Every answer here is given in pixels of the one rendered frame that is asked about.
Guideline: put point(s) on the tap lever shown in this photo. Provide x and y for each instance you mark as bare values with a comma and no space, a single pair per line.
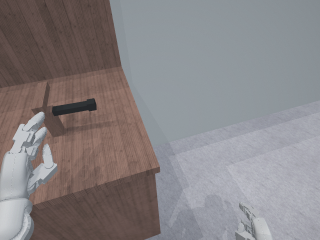
88,105

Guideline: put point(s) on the robot left hand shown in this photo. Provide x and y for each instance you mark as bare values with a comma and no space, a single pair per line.
16,168

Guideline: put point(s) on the counter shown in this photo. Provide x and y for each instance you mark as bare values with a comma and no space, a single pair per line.
58,52

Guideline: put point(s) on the robot right hand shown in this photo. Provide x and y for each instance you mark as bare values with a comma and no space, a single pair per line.
258,229

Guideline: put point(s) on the left robot forearm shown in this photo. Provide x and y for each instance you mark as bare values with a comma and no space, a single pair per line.
15,220

